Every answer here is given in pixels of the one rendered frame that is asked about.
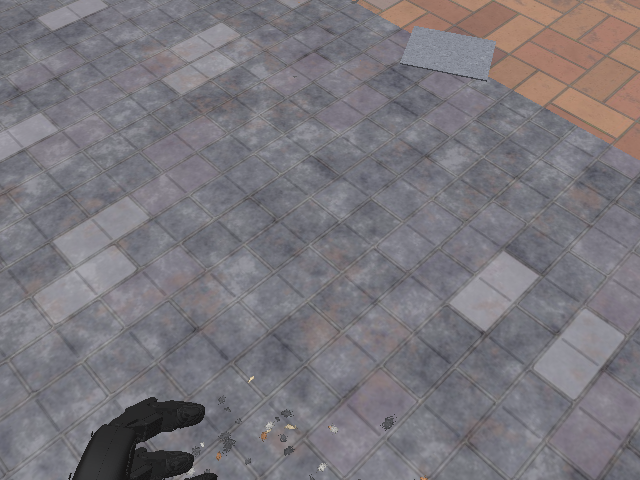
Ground left robot hand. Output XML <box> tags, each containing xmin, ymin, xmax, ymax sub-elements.
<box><xmin>68</xmin><ymin>397</ymin><xmax>218</xmax><ymax>480</ymax></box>

